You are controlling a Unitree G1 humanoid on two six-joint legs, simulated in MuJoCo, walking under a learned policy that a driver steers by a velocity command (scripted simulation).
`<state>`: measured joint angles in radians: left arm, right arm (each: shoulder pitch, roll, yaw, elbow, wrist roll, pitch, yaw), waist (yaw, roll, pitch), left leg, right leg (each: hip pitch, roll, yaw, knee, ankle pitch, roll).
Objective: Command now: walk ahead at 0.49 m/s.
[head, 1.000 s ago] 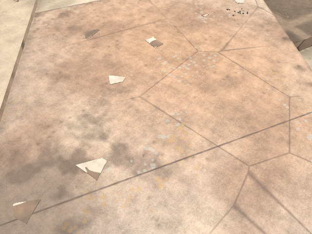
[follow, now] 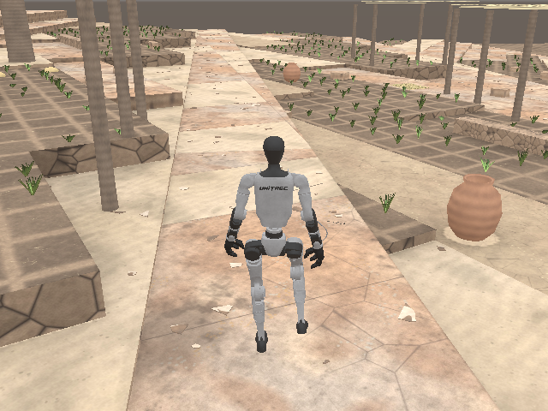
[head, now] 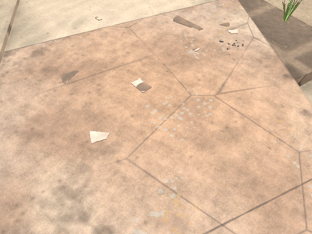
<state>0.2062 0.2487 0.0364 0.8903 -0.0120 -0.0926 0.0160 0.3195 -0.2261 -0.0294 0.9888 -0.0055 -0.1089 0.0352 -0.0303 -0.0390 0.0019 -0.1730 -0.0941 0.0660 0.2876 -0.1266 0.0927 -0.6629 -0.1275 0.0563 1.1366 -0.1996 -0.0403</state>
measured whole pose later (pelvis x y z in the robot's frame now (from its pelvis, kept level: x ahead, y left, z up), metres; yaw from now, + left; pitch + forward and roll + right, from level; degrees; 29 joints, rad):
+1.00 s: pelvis +0.55 -0.01 -0.01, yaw +1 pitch +2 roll +0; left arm 0.29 0.26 0.05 0.96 -0.02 -0.10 0.00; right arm 0.18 -0.24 -0.05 0.91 0.00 -0.10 0.04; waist 0.00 -0.03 0.02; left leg -0.34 -0.03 0.06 0.45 -0.15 0.07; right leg -0.44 -0.06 0.03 1.19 -0.34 -0.05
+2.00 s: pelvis +1.11 -0.02 -0.02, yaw +1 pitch +2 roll -1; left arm 0.40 0.25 0.07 1.03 -0.01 -0.05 0.01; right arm 0.00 -0.23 -0.06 0.86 0.01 -0.10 0.04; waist 0.06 0.00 0.02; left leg -0.50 0.02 0.04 0.53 -0.06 0.08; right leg 0.02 -0.01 -0.05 0.47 -0.44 0.00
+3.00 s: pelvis +1.27 -0.03 -0.01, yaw +1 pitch -1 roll +0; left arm 0.11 0.20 0.06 1.09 0.00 0.01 0.04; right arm 0.21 -0.20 -0.03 1.11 -0.01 0.00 -0.04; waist -0.01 0.00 0.04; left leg -0.13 0.01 0.06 0.48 -0.33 0.01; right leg -0.25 -0.01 -0.01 0.50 -0.22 0.00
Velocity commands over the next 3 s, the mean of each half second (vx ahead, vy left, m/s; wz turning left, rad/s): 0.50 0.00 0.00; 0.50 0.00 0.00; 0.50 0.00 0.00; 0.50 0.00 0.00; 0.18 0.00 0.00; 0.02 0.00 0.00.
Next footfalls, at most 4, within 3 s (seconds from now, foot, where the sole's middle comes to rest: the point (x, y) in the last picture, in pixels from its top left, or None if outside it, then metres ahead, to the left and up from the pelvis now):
0.30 right None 0.34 -0.17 -0.78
0.86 left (141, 205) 0.65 0.07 -0.78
1.42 right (186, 148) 0.96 -0.16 -0.78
1.98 left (139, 106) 1.27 0.09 -0.78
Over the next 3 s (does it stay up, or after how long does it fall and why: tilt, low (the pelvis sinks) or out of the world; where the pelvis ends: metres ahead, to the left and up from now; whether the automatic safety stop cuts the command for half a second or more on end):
stays up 1.27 -0.03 -0.01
